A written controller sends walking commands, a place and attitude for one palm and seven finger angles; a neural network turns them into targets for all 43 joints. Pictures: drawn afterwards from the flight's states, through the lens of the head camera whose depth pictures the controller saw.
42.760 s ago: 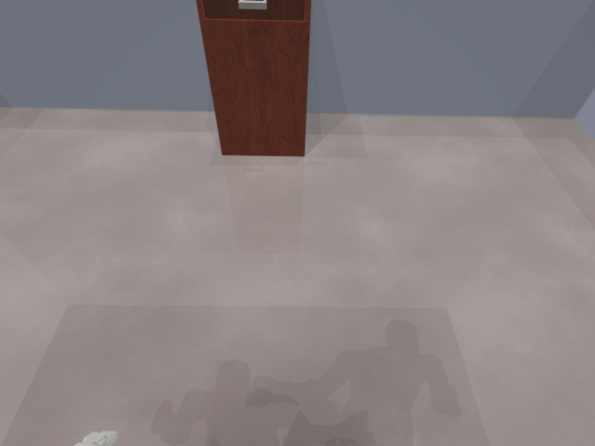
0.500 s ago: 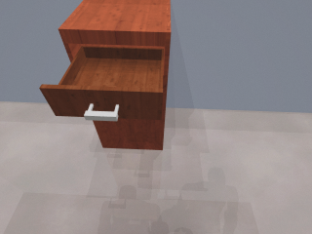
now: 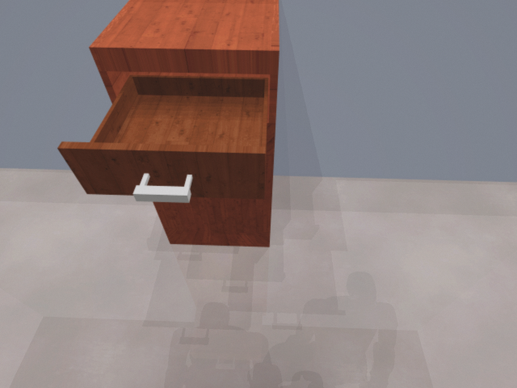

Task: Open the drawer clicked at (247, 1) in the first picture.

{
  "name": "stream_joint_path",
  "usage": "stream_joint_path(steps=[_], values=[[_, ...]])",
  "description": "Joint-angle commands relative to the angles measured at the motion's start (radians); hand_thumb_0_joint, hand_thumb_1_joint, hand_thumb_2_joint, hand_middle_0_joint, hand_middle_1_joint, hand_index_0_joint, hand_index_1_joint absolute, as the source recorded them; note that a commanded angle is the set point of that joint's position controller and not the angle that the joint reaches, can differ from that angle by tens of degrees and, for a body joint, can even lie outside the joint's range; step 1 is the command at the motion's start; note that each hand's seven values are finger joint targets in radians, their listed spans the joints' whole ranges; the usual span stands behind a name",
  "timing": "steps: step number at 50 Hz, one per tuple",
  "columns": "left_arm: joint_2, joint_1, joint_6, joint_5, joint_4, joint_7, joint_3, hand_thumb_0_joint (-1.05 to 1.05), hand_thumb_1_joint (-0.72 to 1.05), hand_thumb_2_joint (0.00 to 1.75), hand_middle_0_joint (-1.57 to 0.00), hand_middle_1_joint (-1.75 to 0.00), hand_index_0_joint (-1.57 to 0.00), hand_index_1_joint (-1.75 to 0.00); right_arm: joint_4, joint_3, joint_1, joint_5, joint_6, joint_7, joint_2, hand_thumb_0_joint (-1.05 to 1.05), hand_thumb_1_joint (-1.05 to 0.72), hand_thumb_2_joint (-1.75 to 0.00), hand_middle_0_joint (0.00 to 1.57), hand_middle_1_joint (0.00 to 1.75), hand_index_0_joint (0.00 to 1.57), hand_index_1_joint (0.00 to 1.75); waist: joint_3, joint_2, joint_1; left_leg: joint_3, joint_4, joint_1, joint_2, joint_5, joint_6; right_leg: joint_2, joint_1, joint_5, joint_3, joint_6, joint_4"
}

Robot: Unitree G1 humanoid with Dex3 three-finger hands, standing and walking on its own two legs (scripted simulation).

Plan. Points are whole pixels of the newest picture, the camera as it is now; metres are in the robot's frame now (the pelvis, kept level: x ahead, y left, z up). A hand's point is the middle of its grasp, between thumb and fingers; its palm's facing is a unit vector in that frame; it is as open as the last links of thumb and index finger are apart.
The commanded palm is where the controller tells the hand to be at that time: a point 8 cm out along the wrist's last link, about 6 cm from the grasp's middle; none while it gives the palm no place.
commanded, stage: stand and wait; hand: left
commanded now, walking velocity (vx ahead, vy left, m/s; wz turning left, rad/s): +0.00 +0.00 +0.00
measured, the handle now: (165, 186) +0.49 +0.22 -0.01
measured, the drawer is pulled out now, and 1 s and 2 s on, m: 0.29 0.29 0.29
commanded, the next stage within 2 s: none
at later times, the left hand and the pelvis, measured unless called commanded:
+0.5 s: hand out of the picture +0.01 +0.15 -0.17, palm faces +0.03 -0.98 -0.20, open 7.4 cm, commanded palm none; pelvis +0.01 -0.01 +0.00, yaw +0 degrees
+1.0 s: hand out of the picture +0.02 +0.15 -0.17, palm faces +0.03 -0.98 -0.21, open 7.4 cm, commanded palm none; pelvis +0.02 -0.02 +0.00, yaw +0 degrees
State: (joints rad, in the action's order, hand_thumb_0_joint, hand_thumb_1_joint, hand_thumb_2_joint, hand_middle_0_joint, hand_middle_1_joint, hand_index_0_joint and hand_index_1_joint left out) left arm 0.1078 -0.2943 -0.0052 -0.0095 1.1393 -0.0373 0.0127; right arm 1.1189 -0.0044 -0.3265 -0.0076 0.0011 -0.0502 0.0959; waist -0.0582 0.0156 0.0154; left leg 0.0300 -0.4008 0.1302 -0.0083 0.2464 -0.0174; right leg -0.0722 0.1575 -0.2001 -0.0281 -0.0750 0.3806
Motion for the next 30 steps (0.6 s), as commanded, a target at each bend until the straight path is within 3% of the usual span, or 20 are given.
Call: stream_joint_path(steps=[1,12,24,30], values=[[0.094,-0.083,-0.010,0.005,-0.019,-0.007,0.018,0.00,0.90,0.90,-0.20,-0.30,-0.20,-0.30,-0.003,0.014,-0.101,-0.004,-0.005,-0.006,0.077,0.00,-0.90,-0.90,0.20,0.30,0.20,0.30,-0.052,0.000,-0.006,-0.087,0.072,0.037,0.095,-0.086,-0.024,0.148,0.030,0.071,0.137,0.008,-0.087],[0.104,-0.078,-0.015,0.005,-0.020,-0.010,0.020,0.00,0.90,0.90,-0.20,-0.30,-0.20,-0.30,-0.004,0.018,-0.085,-0.002,-0.007,-0.009,0.088,0.00,-0.90,-0.90,0.20,0.30,0.20,0.30,-0.020,-0.003,-0.005,-0.080,0.065,-0.003,0.101,-0.150,-0.020,0.149,0.004,0.184,0.135,0.009,-0.072],[0.109,-0.067,-0.014,0.006,-0.020,-0.009,0.021,0.00,0.90,0.90,-0.20,-0.30,-0.20,-0.30,-0.003,0.017,-0.082,-0.004,-0.002,-0.009,0.093,0.00,-0.90,-0.90,0.20,0.30,0.20,0.30,-0.035,-0.001,-0.003,-0.071,0.065,0.001,0.101,-0.129,-0.017,0.153,-0.001,0.185,0.140,0.014,-0.087],[0.114,-0.061,-0.016,0.007,-0.021,-0.010,0.024,0.00,0.90,0.90,-0.20,-0.30,-0.20,-0.30,-0.005,0.019,-0.081,-0.004,-0.004,-0.011,0.099,0.00,-0.90,-0.90,0.20,0.30,0.20,0.30,-0.009,-0.004,-0.001,-0.068,0.064,-0.011,0.103,-0.153,-0.014,0.154,-0.026,0.241,0.140,0.014,-0.079]])
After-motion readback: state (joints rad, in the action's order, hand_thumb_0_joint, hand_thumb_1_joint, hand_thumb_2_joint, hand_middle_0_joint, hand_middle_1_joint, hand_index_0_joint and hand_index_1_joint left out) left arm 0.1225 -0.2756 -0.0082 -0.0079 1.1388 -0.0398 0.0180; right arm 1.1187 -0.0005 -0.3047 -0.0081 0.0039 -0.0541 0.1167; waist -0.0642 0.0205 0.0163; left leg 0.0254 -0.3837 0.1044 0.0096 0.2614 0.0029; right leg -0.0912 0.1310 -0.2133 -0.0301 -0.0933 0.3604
